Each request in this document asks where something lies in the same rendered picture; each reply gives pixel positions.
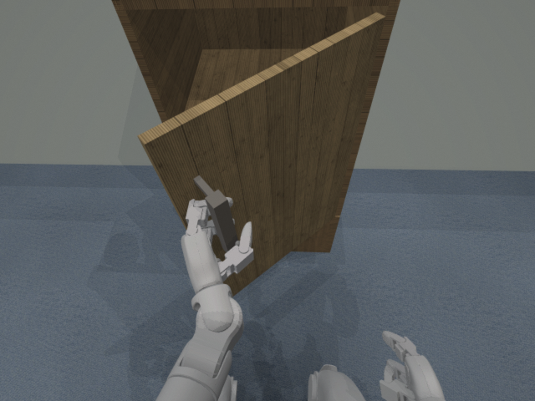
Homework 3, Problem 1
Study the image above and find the right robot shin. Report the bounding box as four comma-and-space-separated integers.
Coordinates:
319, 364, 338, 372

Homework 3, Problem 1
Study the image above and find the cupboard door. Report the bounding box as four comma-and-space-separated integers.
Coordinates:
137, 13, 385, 297

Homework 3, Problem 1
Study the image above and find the handle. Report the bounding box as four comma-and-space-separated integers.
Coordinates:
193, 176, 238, 252

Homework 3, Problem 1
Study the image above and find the robot left hand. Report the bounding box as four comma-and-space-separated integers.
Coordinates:
181, 197, 254, 294

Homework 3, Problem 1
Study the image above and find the robot right hand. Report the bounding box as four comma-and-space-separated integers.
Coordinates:
380, 331, 445, 401

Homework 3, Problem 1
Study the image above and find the robot right thigh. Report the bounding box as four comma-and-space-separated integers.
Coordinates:
308, 370, 366, 401

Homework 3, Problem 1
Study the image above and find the left robot forearm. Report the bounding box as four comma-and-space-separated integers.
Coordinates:
156, 283, 244, 401

